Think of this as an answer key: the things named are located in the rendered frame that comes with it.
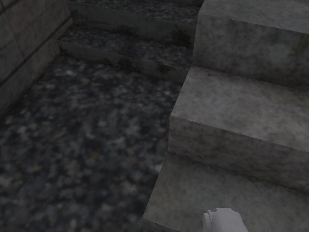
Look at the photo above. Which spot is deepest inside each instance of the robot right thigh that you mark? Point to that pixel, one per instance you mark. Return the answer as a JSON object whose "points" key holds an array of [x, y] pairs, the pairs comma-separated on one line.
{"points": [[223, 220]]}

